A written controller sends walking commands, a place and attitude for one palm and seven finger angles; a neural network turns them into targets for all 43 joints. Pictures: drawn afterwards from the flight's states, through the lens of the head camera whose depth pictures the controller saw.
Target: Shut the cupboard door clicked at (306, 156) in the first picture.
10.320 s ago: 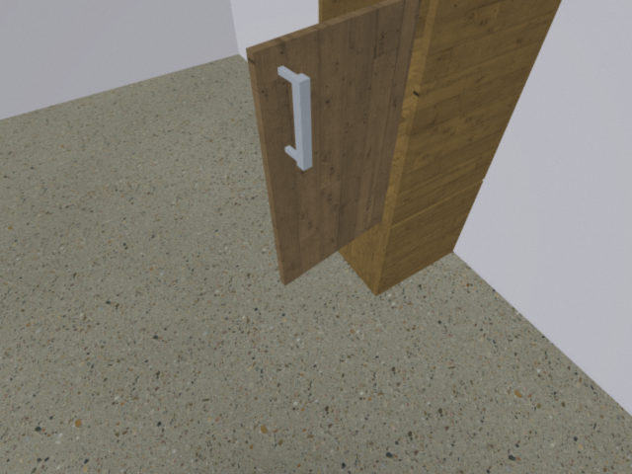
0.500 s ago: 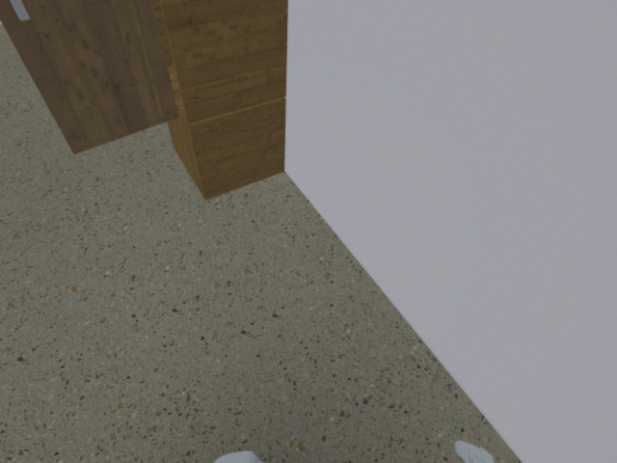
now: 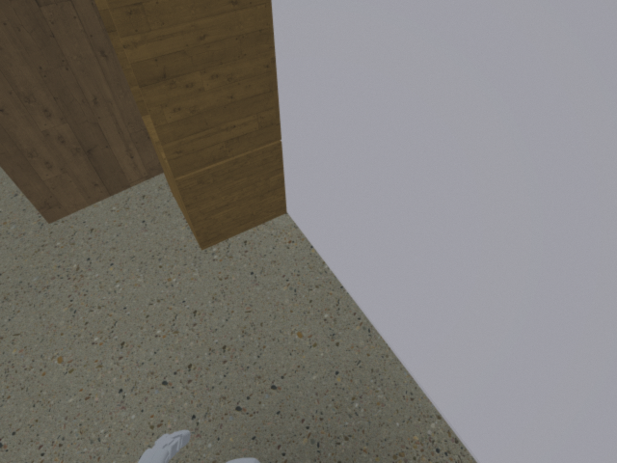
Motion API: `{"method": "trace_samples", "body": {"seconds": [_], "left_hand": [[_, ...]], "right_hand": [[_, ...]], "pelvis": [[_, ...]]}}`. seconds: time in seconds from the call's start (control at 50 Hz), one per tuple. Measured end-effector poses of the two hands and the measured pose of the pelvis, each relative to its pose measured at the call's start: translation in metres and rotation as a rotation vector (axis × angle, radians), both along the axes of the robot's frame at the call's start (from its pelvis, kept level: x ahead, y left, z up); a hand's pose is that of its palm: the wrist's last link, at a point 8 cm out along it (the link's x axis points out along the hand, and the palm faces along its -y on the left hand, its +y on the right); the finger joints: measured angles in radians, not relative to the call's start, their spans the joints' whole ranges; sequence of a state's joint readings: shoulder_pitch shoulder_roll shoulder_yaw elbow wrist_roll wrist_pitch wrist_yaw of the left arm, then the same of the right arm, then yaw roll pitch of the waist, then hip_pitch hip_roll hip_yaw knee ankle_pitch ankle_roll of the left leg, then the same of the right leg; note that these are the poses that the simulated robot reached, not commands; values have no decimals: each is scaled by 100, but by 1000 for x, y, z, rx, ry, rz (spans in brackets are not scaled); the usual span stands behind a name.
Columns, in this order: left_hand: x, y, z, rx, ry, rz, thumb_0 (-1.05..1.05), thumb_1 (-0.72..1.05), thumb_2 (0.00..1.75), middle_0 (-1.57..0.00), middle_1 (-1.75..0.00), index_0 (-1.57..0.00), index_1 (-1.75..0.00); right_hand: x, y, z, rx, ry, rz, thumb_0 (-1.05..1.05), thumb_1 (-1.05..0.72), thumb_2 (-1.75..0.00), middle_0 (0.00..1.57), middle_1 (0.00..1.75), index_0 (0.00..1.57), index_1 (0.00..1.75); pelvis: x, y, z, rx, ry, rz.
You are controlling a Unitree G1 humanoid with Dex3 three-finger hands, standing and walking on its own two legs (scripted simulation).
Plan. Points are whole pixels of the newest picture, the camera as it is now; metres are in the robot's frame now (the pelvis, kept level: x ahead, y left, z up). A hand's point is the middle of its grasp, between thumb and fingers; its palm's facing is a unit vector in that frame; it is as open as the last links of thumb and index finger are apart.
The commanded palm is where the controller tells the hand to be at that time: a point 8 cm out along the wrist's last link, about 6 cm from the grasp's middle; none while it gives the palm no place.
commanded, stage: walk to a spot facing it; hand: left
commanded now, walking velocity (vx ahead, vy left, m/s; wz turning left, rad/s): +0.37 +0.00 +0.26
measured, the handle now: out of the picture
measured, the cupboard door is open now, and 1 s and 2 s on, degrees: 97 97 97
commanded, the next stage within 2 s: turn to face it in 0.24 s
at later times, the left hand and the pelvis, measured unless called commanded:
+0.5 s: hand (162, 404) +0.24 +0.24 -0.17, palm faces +0.15 -0.97 -0.17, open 7.4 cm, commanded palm none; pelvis +0.23 +0.06 +0.01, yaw +6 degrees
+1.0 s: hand (167, 348) +0.33 +0.26 -0.17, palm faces +0.41 -0.89 -0.20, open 7.4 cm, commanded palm none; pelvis +0.34 +0.06 +0.00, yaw +24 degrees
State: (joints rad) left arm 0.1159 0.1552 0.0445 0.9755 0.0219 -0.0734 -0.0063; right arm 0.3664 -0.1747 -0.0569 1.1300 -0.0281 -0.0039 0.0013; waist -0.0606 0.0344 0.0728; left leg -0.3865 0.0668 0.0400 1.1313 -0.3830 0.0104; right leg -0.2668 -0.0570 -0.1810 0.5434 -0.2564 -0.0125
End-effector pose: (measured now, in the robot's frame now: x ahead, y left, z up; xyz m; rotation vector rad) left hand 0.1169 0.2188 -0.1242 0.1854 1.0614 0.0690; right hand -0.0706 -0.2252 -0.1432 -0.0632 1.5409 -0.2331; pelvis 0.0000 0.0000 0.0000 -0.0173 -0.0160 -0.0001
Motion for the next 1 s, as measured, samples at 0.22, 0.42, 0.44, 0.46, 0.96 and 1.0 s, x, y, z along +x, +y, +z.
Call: {"method": "trace_samples", "body": {"seconds": [0.22,0.42,0.44,0.46,0.96,1.0], "left_hand": [[-37,40,-17,0,312,200,-2,94,90,-20,-30,-20,-30],[38,71,-24,-25,382,232,0,92,90,-20,-30,-19,-30],[56,72,-21,-27,349,233,0,92,90,-20,-30,-19,-30],[74,72,-18,-30,316,234,0,92,90,-20,-30,-19,-30],[206,73,-6,0,122,459,0,91,90,-20,-30,-20,-30],[187,80,-16,-14,163,499,0,90,90,-20,-30,-20,-30]], "right_hand": [[261,10,21,-34,-320,204,1,-92,-90,20,30,19,29],[377,53,24,-72,-411,272,0,-91,-90,20,30,20,29],[377,56,24,-62,-385,275,0,-91,-90,20,30,20,29],[377,58,23,-60,-362,269,0,-92,-90,20,30,20,30],[572,60,21,-25,-285,523,1,-91,-90,20,30,19,29],[600,78,23,-31,-339,576,1,-91,-90,20,30,19,29]], "pelvis": [[111,21,5,-6,20,56],[201,57,1,9,9,71],[209,58,4,7,11,79],[216,59,7,6,12,87],[340,48,5,32,35,399],[344,57,0,28,32,417]]}}
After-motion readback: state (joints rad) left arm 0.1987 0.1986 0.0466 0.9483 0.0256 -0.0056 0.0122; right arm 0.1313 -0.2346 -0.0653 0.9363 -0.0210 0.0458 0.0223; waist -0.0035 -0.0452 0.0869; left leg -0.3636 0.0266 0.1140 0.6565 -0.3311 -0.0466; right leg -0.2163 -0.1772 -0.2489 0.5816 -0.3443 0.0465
